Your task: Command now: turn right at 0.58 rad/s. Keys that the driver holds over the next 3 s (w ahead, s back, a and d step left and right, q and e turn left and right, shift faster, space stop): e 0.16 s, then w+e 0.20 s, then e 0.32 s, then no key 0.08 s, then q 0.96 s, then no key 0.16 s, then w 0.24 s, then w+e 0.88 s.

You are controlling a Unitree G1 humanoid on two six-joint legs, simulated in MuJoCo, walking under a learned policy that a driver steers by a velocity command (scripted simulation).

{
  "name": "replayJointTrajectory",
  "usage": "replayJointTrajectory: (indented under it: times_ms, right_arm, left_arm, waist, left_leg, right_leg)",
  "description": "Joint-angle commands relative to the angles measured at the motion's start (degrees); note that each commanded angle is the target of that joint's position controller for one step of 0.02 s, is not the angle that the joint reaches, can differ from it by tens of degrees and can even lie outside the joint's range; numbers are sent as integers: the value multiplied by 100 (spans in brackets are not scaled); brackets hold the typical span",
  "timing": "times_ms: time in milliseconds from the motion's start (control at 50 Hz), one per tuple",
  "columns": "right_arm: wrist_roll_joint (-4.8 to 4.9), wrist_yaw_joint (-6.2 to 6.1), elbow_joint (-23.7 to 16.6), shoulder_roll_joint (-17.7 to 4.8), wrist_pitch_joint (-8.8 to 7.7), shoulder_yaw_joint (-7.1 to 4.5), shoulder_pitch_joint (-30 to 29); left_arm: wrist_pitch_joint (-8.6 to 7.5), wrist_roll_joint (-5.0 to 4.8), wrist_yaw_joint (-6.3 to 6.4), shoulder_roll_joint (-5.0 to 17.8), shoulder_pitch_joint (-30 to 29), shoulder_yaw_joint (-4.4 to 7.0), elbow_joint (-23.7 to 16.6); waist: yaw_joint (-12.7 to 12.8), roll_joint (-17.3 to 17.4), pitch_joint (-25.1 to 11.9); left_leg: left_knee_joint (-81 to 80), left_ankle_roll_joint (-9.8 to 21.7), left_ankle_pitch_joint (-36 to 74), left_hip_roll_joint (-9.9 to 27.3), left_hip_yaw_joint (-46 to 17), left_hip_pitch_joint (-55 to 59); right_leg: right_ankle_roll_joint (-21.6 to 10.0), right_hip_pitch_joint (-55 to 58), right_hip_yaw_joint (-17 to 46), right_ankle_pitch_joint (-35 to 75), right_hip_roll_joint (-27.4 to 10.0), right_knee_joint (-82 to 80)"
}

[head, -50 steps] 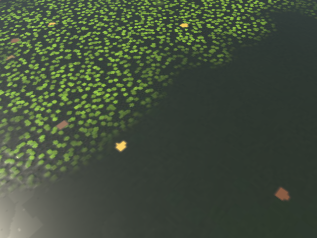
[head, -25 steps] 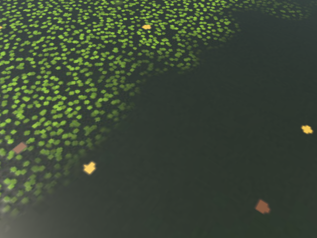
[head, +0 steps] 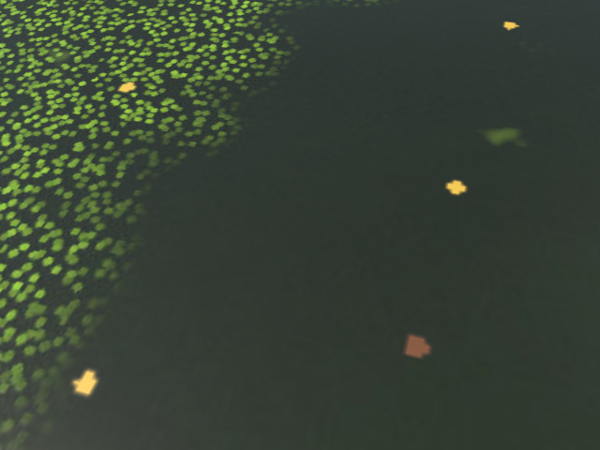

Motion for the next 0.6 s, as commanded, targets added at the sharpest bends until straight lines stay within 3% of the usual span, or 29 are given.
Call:
replayJointTrajectory:
  times_ms: [20, 160, 200, 220, 240, 260, 280, 300, 320, 340, 380, 440, 520, 560, 600]
  right_arm:
    - [28, -41, -492, -360, -53, -33, -228]
    - [126, -87, -733, -417, -156, 27, -38]
    - [98, -85, -671, -366, -222, 56, 432]
    - [59, -118, -598, -439, -259, 39, 731]
    - [-16, -174, -616, -961, -281, -58, 964]
    - [-134, -155, -712, -1595, -280, -201, 702]
    - [-158, -138, -746, -1292, -289, -165, 422]
    - [-81, -117, -794, -940, -322, -64, 103]
    - [-45, -87, -855, -778, -360, -15, -106]
    - [-12, -80, -869, -708, -399, 9, -113]
    - [-15, -35, -815, -649, -473, 9, 141]
    - [-30, -11, -655, -686, -572, -30, 665]
    - [-7, 2, -570, -786, -562, -63, 806]
    - [10, 21, -567, -871, -521, -85, 752]
    - [35, 33, -545, -979, -471, -117, 769]
  left_arm:
    - [-37, 24, 21, 935, 324, 227, -288]
    - [29, 55, -91, 1102, -40, 286, -449]
    - [73, 17, -120, 1087, -290, 302, -492]
    - [86, -23, -108, 953, -487, 272, -570]
    - [64, -47, -83, 477, -370, 162, -679]
    - [15, 55, -53, 539, -391, 155, -755]
    - [-21, 221, -73, 939, -595, 227, -756]
    - [-35, 203, -167, 1004, -388, 275, -617]
    - [-24, 191, -258, 976, -121, 274, -484]
    - [-2, 203, -348, 932, 6, 266, -408]
    - [17, 183, -452, 791, -109, 209, -428]
    - [21, 151, -476, 642, -492, 141, -552]
    - [43, 133, -500, 482, -813, 41, -739]
    - [47, 106, -520, 398, -950, -19, -859]
    - [57, 99, -485, 464, -974, -16, -946]
  waist:
    - [174, -846, -414]
    - [82, -887, -548]
    - [-225, -750, -676]
    - [-441, -487, -542]
    - [-426, 723, -518]
    - [-355, 1344, -153]
    - [-192, 636, 174]
    - [41, 465, 272]
    - [189, 506, 217]
    - [181, 661, 167]
    - [41, 518, 257]
    - [-200, 312, 365]
    - [-301, 566, 174]
    - [-322, 726, 95]
    - [-339, 875, -14]
  left_leg:
    - [-447, -15, -230, -14, -142, -601]
    - [-1658, 206, -405, -337, -168, 650]
    - [-2793, 331, -96, -454, -88, 1727]
    - [-3678, 447, 48, -230, -270, 2585]
    - [-4431, 719, -1340, 1188, -1731, 3332]
    - [-5049, 1248, -2221, 2266, -3383, 2834]
    - [-5027, 1385, -2433, 2212, -3196, 2213]
    - [-5011, 1234, -2110, 1800, -2589, 1977]
    - [-4992, 1078, -1621, 1479, -2000, 2038]
    - [-5010, 1023, -1304, 1283, -1549, 2106]
    - [-4980, 1041, -630, 1182, -1008, 2225]
    - [-4733, 1186, 1088, 1281, -432, 2640]
    - [-4163, 1252, 3351, 1349, 254, 2871]
    - [-3866, 1171, 3857, 1328, 582, 2663]
    - [-3508, 1063, 4194, 1356, 700, 2602]
  right_leg:
    - [-1016, 1171, 1781, 1584, -1542, -509]
    - [-850, 607, 2384, 1964, -1343, -261]
    - [-601, -7, 2439, 17, -978, -262]
    - [-300, -863, 2253, -1445, -591, -96]
    - [68, -1936, 1351, -2713, 85, 1272]
    - [205, -2792, 414, -2212, 715, 2448]
    - [206, -2697, 617, -1598, 63, 3082]
    - [251, -2480, 569, -1184, 23, 3371]
    - [333, -2392, 430, -875, -12, 3670]
    - [386, -2389, 267, -684, -67, 3966]
    - [473, -2549, 130, -468, -203, 4204]
    - [664, -2729, 19, -358, -356, 3784]
    - [741, -2305, -371, -406, -505, 2766]
    - [619, -1730, -638, -487, -493, 2103]
    - [462, -1258, -880, -604, -359, 1632]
